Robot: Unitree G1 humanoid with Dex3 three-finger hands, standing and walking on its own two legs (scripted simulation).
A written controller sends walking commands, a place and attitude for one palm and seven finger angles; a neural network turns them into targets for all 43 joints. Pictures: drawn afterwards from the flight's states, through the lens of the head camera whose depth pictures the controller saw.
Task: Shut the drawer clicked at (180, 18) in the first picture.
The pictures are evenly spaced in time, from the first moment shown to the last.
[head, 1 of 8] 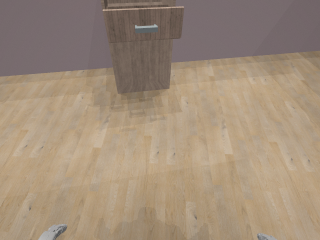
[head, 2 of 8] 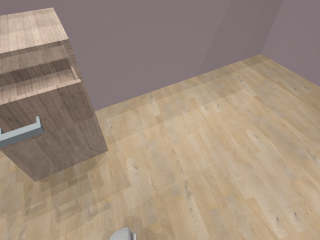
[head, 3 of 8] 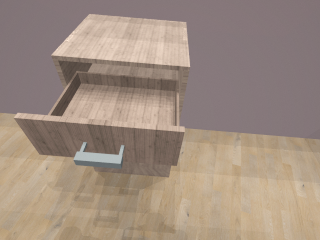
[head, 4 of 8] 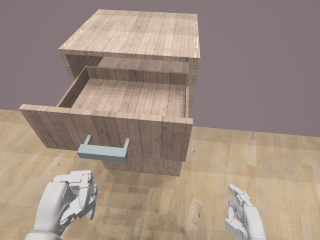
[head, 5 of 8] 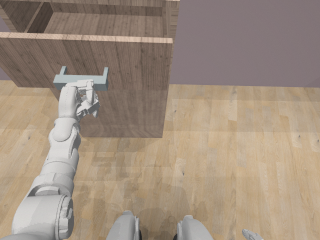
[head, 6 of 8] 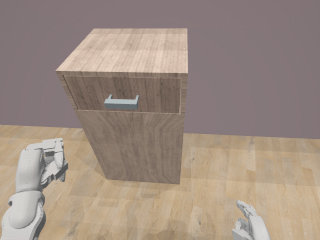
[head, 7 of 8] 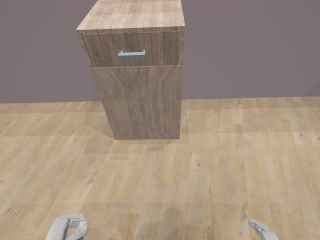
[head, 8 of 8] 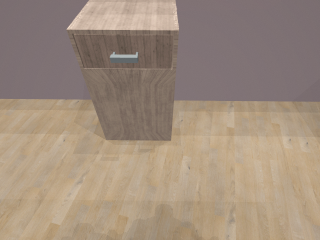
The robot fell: no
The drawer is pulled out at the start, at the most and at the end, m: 0.30 0.30 0.00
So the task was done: yes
